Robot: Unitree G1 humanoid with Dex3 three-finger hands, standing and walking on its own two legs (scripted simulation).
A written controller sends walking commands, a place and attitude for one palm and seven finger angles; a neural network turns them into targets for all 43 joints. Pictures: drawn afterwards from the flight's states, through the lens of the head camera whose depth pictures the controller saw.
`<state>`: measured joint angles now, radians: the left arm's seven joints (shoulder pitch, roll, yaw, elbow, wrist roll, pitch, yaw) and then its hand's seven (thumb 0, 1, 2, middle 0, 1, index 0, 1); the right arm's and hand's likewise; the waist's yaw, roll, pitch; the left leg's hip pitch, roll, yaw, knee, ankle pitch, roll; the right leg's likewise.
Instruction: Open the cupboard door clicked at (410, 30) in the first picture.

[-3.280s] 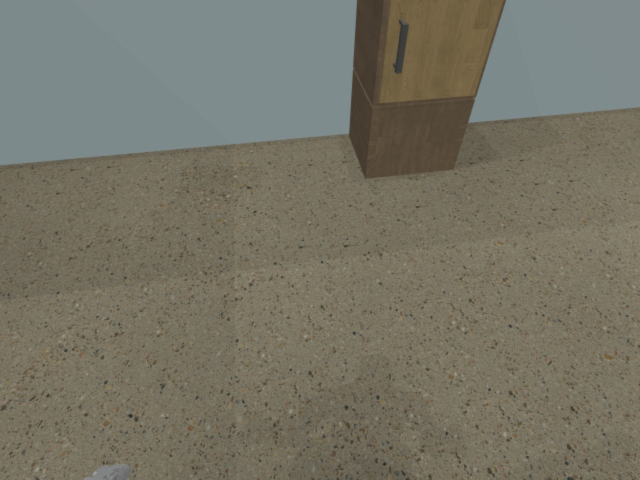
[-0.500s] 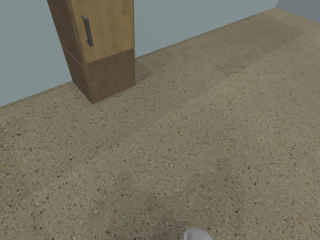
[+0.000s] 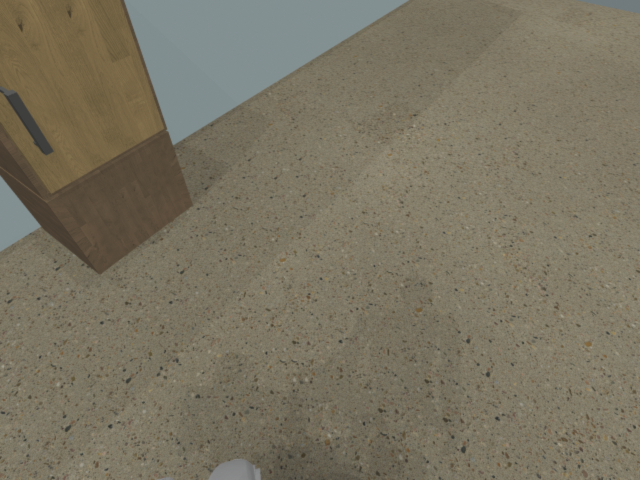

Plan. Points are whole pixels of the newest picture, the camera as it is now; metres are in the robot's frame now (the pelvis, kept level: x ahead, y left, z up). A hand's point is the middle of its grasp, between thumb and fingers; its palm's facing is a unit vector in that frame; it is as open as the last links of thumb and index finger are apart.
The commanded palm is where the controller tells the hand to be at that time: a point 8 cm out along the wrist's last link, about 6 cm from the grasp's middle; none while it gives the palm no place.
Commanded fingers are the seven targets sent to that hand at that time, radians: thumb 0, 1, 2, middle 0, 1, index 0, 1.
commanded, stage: walk to a spot facing it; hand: left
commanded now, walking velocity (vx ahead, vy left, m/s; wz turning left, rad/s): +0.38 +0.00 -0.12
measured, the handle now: (25, 121) +0.95 +0.78 -0.10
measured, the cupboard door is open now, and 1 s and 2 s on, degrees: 0 0 0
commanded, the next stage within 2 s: turn to face it in 1.22 s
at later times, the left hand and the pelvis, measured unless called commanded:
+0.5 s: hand (178, 413) +0.25 +0.23 -0.16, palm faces -0.05 -0.99 -0.15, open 7.3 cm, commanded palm none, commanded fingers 0.00 0.90 0.90 -0.20 -0.30 -0.20 -0.30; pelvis +0.21 +0.05 +0.01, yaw -7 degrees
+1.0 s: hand (245, 296) +0.46 +0.15 -0.17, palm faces -0.09 -0.98 -0.17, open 7.2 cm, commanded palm none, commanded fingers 0.00 0.90 0.90 -0.20 -0.30 -0.20 -0.30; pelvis +0.42 -0.02 +0.01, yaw -8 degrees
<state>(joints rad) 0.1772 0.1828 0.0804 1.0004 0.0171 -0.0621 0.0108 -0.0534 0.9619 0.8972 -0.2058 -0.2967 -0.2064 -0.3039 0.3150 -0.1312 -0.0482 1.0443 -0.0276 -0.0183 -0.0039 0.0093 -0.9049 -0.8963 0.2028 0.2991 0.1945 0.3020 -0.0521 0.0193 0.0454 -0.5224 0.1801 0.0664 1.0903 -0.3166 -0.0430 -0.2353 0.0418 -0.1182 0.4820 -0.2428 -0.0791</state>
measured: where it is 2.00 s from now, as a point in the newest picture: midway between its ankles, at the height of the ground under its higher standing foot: (324, 336)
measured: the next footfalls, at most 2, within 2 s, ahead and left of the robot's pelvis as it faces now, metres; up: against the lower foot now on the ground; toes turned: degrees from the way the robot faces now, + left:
left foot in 0.20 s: +0.23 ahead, +0.16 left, +0.00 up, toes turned +8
right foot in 0.68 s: +0.42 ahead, -0.13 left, +0.00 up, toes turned -19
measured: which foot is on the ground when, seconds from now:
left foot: up 0.00-0.18, down 0.20-0.70, up 0.72-1.00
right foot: down 0.00-0.22, up 0.24-0.66, down 0.68-1.00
